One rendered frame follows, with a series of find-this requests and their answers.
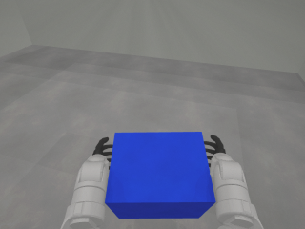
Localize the robot right forearm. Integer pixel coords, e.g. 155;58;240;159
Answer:
210;153;264;229

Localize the robot right hand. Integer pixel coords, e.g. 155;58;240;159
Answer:
204;135;226;167

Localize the carton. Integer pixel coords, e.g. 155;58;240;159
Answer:
105;132;216;219

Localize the robot left hand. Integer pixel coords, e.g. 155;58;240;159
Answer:
92;137;113;170

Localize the robot left forearm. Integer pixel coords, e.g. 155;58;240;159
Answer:
60;154;109;229

